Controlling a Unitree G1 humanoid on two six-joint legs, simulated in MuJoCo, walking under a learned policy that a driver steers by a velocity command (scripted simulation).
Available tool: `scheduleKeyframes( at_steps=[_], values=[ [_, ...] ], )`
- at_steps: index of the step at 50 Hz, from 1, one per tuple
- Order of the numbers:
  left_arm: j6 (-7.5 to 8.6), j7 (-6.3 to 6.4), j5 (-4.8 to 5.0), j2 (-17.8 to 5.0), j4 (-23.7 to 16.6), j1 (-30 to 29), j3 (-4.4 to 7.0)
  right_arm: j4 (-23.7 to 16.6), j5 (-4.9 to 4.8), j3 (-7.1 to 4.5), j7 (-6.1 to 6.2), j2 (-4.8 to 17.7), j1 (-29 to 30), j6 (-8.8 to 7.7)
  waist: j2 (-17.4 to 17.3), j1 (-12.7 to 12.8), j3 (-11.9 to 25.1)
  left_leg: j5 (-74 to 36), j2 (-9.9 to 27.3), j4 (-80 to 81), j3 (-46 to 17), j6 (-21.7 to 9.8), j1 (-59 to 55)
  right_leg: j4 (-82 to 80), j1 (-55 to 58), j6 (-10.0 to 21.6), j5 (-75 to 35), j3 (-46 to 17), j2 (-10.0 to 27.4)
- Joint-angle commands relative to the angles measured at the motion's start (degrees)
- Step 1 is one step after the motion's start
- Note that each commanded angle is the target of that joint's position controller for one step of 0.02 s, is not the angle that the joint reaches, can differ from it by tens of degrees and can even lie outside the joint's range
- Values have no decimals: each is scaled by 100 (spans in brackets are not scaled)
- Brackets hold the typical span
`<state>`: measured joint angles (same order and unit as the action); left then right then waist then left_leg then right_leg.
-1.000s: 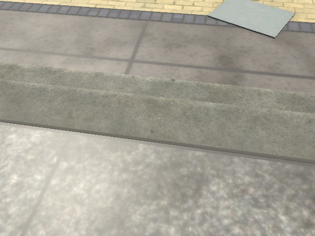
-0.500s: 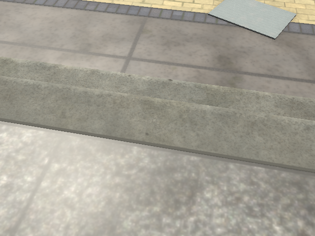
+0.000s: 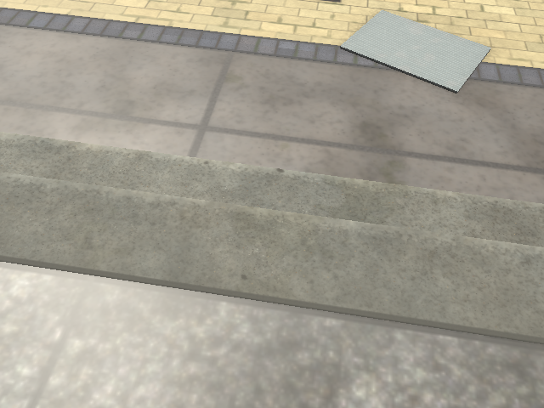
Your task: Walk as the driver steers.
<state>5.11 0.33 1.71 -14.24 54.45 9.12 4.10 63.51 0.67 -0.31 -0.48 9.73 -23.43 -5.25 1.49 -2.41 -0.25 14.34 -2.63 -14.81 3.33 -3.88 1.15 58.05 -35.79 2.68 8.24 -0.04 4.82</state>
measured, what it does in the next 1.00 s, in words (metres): walks ahead, turning right: right foot, then left foot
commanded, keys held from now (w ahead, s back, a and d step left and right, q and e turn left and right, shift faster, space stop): e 0.30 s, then w+e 0.08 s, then e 0.62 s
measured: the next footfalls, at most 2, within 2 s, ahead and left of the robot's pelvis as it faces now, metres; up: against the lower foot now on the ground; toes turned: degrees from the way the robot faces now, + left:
right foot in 0.20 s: +0.24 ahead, -0.11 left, +0.00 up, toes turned -7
left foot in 0.68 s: +0.29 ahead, +0.09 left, +0.00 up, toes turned -25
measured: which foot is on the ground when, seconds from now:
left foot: down 0.00-0.22, up 0.24-0.66, down 0.68-1.00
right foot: up 0.00-0.18, down 0.20-0.68, up 0.70-1.00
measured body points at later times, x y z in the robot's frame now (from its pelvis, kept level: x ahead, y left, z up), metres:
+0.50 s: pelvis +0.13 -0.03 -0.01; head +0.17 -0.04 +0.44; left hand +0.32 +0.21 -0.12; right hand +0.22 -0.33 -0.13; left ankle +0.23 +0.14 -0.70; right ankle +0.20 -0.11 -0.75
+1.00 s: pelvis +0.19 +0.00 +0.00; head +0.23 -0.01 +0.45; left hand +0.47 +0.14 -0.11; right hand +0.14 -0.30 -0.11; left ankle +0.25 +0.10 -0.75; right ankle +0.14 -0.14 -0.69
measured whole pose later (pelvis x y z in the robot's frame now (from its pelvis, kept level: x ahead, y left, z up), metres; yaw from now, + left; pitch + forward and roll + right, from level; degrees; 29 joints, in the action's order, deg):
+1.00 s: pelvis +0.19 +0.00 +0.00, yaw -33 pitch +3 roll -1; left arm -3.1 0.2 1.0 -16.6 36.1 10.1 4.5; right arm 43.3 0.5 -3.1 2.9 14.4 -10.6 0.1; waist 1.8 -1.7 -1.8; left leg 12.6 3.8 -23.8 6.7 -0.4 13.5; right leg 53.1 -31.1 -4.9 18.9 -1.3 2.1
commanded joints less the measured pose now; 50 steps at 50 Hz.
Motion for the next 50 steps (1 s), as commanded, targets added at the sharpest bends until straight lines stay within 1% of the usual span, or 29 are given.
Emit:
scheduleKeyframes(
  at_steps=[1,3,6,8,9,10,11,12,13,14,15,16,17,19,21,24,29,31,32,33,34,35,36,37,38,39,43,46,50],
  values=[
    [-57,-21,-30,199,-434,-524,-136,-290,51,-87,170,901,143,22,-550,82,-477,-4122,1057,350,-58,-288,611,-1360,150,-103,-753,288,-180],
    [-101,-78,-26,101,-608,-856,-158,-276,16,-127,237,1093,33,43,-690,-1,-339,-4174,1149,217,63,-266,543,-1866,493,-99,-994,380,-323],
    [-151,-189,-63,-189,-797,-887,-117,-350,-77,-184,315,1167,241,113,-792,162,-196,-4587,1429,-302,96,-303,135,-2159,603,89,-763,333,-390],
    [-133,-268,-120,-426,-758,-388,-23,-480,-118,-242,375,1226,505,189,-786,471,106,-5262,1513,-1112,124,-261,-57,-2296,1085,298,-390,438,-592],
    [-102,-294,-129,-594,-606,187,77,-580,-131,-257,392,1238,670,240,-655,751,378,-5240,1374,-1932,195,-164,-29,-2711,1697,441,-577,507,-761],
    [-90,-262,-153,-878,-533,673,200,-683,-91,-264,363,1279,645,247,-311,964,683,-4261,1008,-3169,330,109,468,-3218,2628,645,-1580,136,-639],
    [-152,-156,-203,-1344,-620,855,263,-876,155,-153,289,934,379,181,995,681,1301,-146,273,-5293,446,437,1965,-2837,4073,1244,-4104,-1598,705],
    [-139,-150,-380,-1454,-830,722,212,-923,75,-46,168,549,-250,84,1529,347,2365,2624,-490,-6940,-558,516,3210,-3410,5043,2463,-3914,-3966,1900],
    [-168,-153,-309,-1091,-968,402,164,-967,-36,-170,87,1034,95,45,715,500,2068,2183,-99,-7160,-1050,399,3522,-3789,4397,2218,-2436,-3605,1550],
    [-183,-119,-202,-839,-1113,-131,92,-1142,-164,-223,106,1150,608,82,257,386,1203,1631,119,-6878,-918,363,3759,-4019,3520,1818,-1341,-2876,1215],
    [-207,-115,-131,-724,-1190,-418,44,-1164,-116,-274,199,1178,822,166,-379,245,707,1259,362,-6373,-848,400,3624,-4196,2653,1484,-679,-2404,939],
    [-207,-111,-118,-689,-1218,-460,35,-1221,-69,-352,289,1299,840,256,-364,138,592,994,537,-5787,-874,378,3316,-4371,2078,1324,249,-2220,710],
    [-205,-112,-157,-721,-1231,-482,45,-1282,-30,-379,312,1285,793,325,-77,28,548,721,569,-5383,-820,369,2975,-4571,1662,1233,999,-2120,452],
    [-187,-60,-182,-798,-1274,-407,90,-1377,6,-374,332,1116,822,333,393,12,498,489,490,-4559,-691,422,2801,-4750,1381,1228,1645,-2023,191],
    [-197,32,-218,-906,-1298,-214,143,-1512,21,-372,386,1042,1166,308,406,137,393,434,386,-3862,-684,560,2882,-4668,1397,1247,1257,-2017,170],
    [-286,121,-160,-1058,-1387,-33,218,-1664,4,-375,420,1040,1453,311,471,263,578,229,288,-3208,-786,689,2862,-4443,1629,1145,1137,-2163,184],
    [-486,202,-140,-1037,-1580,36,242,-1852,-94,-392,373,1110,1667,267,622,336,617,298,106,-2541,-857,690,2574,-4249,1779,998,1215,-2623,172],
    [-550,223,-135,-1006,-1672,-1,237,-1864,-133,-397,321,1127,1518,207,665,246,640,271,61,-1962,-837,608,2182,-4074,1836,915,907,-2759,117],
    [-585,234,-111,-984,-1738,-108,226,-1815,-145,-414,291,1141,1268,180,656,74,655,-46,71,-1360,-769,545,1730,-3903,1735,797,739,-2747,6],
    [-617,240,-81,-893,-1782,-97,193,-1754,-130,-469,273,1270,969,167,579,-63,675,-381,284,-737,-757,454,1082,-3610,1445,581,743,-2612,-214],
    [-640,236,-66,-551,-1806,115,100,-1751,-17,-559,285,1651,700,184,-167,-6,911,-283,1393,-413,-1599,83,178,-2522,702,254,1684,-2059,-631],
    [-578,203,-14,-419,-2073,115,92,-1825,198,-656,287,2094,962,259,-1895,292,616,-1026,2480,-48,-3185,-802,156,-1250,-511,2,2617,-774,-1517],
    [-480,157,-154,-1013,-2023,133,233,-2037,264,-587,295,1722,1227,239,-1602,261,611,-1411,2773,-57,-3396,-1151,425,-66,-667,-199,2479,-972,-1039],
    [-495,127,-119,-1214,-1871,324,328,-2204,190,-516,324,1425,1529,235,-1110,372,634,-1668,2465,-236,-2725,-975,508,446,-533,-294,2090,-948,-945],
    [-573,142,-106,-1115,-1703,524,335,-2284,94,-480,324,1281,1731,249,-813,453,568,-1732,2045,-362,-2111,-701,556,762,-476,-422,1785,-822,-886],
    [-644,154,-131,-998,-1658,593,312,-2313,7,-454,334,1223,1761,267,-756,416,484,-1764,1868,-392,-1771,-595,560,1139,-563,-531,1509,-748,-847],
    [-726,105,-43,-618,-2018,90,166,-2287,39,-456,392,1290,1390,398,-952,117,229,-2085,1649,-231,-945,-758,506,836,-640,-811,1001,-293,-602],
    [-718,44,-70,-521,-2290,-180,101,-2290,17,-533,417,1480,1183,469,-1044,-42,380,-2317,1862,-292,-776,-882,156,46,-408,-879,1017,-186,-360],
    [-736,-77,-68,-540,-2472,-257,86,-2381,-56,-638,327,1720,1316,488,-1164,-46,420,-2286,2004,-355,-416,-855,493,-973,543,-682,1122,192,-287]
  ],
)
Keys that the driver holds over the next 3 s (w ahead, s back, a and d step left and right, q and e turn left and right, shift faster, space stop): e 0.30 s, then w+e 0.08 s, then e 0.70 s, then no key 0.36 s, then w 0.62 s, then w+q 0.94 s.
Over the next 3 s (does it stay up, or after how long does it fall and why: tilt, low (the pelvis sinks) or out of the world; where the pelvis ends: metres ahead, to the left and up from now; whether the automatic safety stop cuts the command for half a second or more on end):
stays up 0.72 -0.51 -0.02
